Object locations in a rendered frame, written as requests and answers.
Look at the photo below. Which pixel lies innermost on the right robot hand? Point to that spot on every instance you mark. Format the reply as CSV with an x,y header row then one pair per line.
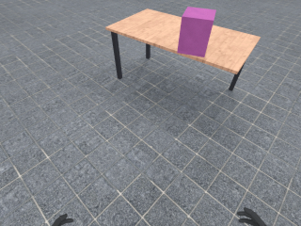
x,y
253,218

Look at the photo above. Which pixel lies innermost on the table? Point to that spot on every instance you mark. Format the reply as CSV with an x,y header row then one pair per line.
x,y
227,49

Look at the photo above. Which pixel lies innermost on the left robot hand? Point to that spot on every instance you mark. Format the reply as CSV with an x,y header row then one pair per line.
x,y
62,220

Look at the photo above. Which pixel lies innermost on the carton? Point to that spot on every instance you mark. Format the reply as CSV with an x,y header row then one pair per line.
x,y
195,31

